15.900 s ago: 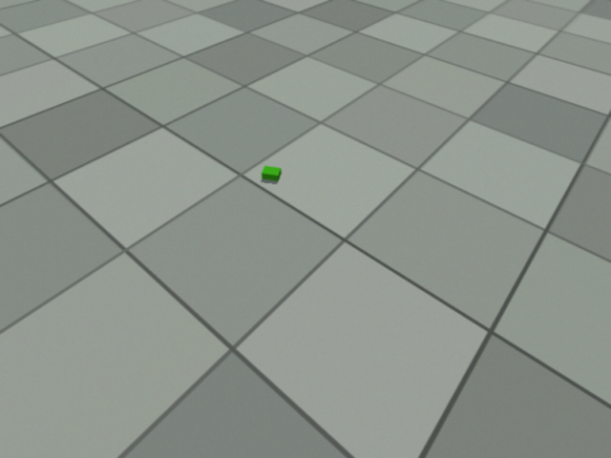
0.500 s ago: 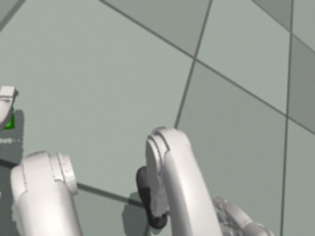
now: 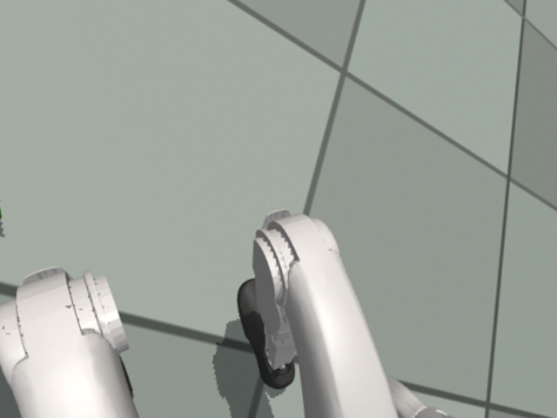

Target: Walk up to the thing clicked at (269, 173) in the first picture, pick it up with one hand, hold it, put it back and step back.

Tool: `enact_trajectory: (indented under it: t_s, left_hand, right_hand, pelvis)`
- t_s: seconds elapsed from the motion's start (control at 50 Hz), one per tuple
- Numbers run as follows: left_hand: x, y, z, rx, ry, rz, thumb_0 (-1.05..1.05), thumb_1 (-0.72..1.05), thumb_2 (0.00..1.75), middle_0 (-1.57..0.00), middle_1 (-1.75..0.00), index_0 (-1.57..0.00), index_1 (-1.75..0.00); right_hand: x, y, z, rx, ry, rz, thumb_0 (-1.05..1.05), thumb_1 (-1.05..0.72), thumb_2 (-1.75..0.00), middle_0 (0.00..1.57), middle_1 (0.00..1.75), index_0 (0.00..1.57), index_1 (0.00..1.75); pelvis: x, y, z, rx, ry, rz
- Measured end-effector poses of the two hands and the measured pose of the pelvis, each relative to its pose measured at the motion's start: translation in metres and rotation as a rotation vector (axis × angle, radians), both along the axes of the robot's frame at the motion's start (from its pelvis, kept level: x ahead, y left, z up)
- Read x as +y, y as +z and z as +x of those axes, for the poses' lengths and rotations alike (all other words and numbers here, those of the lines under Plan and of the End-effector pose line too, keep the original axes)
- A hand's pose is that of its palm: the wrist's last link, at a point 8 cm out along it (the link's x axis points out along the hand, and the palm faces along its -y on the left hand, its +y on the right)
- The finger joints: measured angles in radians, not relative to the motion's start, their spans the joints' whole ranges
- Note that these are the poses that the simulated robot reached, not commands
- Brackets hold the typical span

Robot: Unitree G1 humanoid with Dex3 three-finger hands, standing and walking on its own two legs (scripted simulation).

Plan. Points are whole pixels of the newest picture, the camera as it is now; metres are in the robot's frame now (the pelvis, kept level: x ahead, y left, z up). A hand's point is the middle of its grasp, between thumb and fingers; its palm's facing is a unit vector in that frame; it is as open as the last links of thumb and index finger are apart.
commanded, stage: close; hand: left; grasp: from above
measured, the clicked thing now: out of the picture +0.42 +0.31 -0.27
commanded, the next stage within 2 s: none
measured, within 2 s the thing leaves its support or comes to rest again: neither
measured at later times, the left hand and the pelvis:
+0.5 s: hand out of the picture +0.42 +0.31 -0.25, palm faces -0.47 -0.15 -0.87, open 14.0 cm; pelvis -0.01 +0.00 +0.00, yaw -1 degrees
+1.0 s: hand out of the picture +0.40 +0.29 -0.23, palm faces -0.37 +0.00 -0.93, open 12.8 cm; pelvis -0.01 +0.00 +0.01, yaw -1 degrees
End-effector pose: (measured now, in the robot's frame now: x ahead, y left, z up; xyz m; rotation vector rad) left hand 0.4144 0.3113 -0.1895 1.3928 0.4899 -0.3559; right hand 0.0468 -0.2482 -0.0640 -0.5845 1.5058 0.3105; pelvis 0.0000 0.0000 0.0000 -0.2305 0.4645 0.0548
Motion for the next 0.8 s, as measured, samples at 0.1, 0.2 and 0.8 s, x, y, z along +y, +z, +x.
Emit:
enact_trajectory:
  t_s: [0.1,0.2,0.8]
  left_hand:
    - [-0.017,0.008,-0.001,-0.086,-0.094,-0.011,0.0,-0.55,1.02,-0.08,-0.92,-0.05,-0.96]
    - [-0.025,0.016,-0.004,-0.155,-0.147,0.067,0.0,-0.53,1.02,-0.1,-0.9,-0.06,-0.94]
    - [-0.004,0.004,-0.007,-0.048,-0.063,-0.006,0.0,-0.36,0.91,-0.19,-0.85,-0.18,-0.87]
  right_hand:
    - [-0.006,0.005,0.004,-0.03,0.019,-0.032,0.01,-0.91,-0.9,0.21,0.3,0.2,0.3]
    - [-0.016,0.014,0.013,-0.098,0.024,-0.064,0.01,-0.9,-0.9,0.2,0.3,0.2,0.3]
    - [-0.001,0.008,0.013,-0.056,0.067,-0.033,0.01,-0.9,-0.9,0.2,0.3,0.2,0.3]
  pelvis:
    - [0.0,0.0,-0.003,-0.017,-0.009,0.001]
    - [0.0,0.001,-0.006,-0.023,-0.014,0.004]
    - [0.001,0.001,-0.006,-0.036,-0.008,-0.011]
